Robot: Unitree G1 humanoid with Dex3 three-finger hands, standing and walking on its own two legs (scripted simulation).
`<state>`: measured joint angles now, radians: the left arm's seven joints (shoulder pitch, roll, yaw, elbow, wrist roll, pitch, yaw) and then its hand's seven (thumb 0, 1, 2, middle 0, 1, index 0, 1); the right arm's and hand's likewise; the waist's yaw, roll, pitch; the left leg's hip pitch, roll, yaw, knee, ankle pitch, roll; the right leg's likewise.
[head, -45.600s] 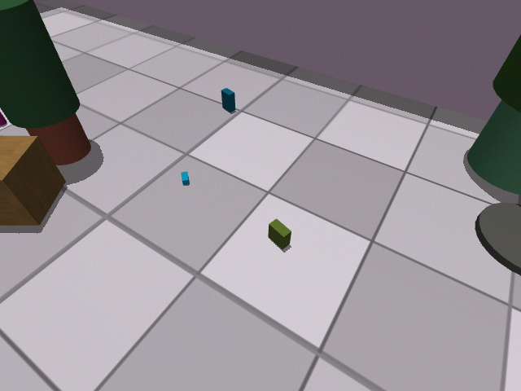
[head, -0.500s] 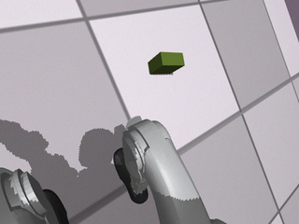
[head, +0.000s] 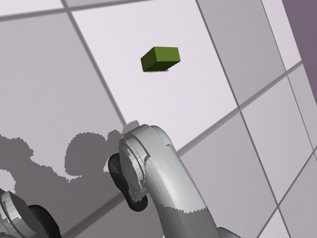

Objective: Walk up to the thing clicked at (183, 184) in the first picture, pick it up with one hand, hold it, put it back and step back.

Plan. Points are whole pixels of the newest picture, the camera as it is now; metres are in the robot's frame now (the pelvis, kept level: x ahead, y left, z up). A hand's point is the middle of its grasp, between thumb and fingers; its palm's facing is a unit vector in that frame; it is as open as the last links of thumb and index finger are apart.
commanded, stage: rest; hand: left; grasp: from above
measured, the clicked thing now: out of the picture +0.44 +0.35 -0.29
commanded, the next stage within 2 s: open in 0.30 s
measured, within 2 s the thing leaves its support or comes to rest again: neither
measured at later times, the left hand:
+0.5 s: hand out of the picture +0.45 +0.32 -0.25, palm faces -0.14 -0.39 -0.91, open 7.1 cm
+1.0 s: hand out of the picture +0.45 +0.32 -0.26, palm faces -0.14 -0.39 -0.91, open 11.8 cm
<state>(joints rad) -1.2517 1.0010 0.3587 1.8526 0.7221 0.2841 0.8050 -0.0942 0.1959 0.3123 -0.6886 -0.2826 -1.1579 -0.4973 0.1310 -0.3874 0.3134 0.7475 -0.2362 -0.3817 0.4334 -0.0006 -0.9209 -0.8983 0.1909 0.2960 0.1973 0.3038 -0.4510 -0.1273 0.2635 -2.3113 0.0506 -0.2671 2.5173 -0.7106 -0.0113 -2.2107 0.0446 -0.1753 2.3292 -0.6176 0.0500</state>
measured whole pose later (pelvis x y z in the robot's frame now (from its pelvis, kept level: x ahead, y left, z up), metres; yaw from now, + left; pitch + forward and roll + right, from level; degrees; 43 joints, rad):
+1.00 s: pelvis +0.00 +0.00 +0.01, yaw -1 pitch +25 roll -16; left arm -1.25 1.05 0.29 1.80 0.66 0.29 0.80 0.00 -0.17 0.74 -0.47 -0.65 -0.44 -0.69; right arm 0.12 -0.42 0.37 0.68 -0.23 -0.40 0.41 0.01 -0.90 -0.89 0.19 0.30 0.20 0.30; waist -0.46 -0.18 0.31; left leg -2.28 0.05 -0.30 2.50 -0.71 -0.01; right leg -2.16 0.05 -0.21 2.29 -0.61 0.06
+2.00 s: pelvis +0.00 +0.00 +0.03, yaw +0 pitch +32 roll -13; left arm -1.05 0.79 0.16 1.35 0.76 0.37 0.59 0.00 -0.14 0.69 -0.41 -0.66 -0.41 -0.65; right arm 0.20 -0.36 0.22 0.71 -0.15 -0.32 0.38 0.01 -0.91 -0.89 0.20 0.30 0.20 0.30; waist -0.34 -0.03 0.09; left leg -2.29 0.06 -0.25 2.42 -0.71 -0.02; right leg -2.19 0.04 -0.17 2.24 -0.63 0.03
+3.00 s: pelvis +0.01 +0.00 +0.08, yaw +8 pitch +36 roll -7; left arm -0.66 0.60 0.05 0.89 0.82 -0.03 0.09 0.00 0.20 0.95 -0.25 -0.58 -0.23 -0.59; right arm 0.20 -0.28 0.01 0.63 -0.04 0.02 0.11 0.00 -0.89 -0.89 0.20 0.30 0.20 0.30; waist -0.15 0.06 -0.17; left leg -2.15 0.03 -0.09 2.21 -0.70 0.01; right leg -2.09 0.00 -0.05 2.14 -0.68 0.04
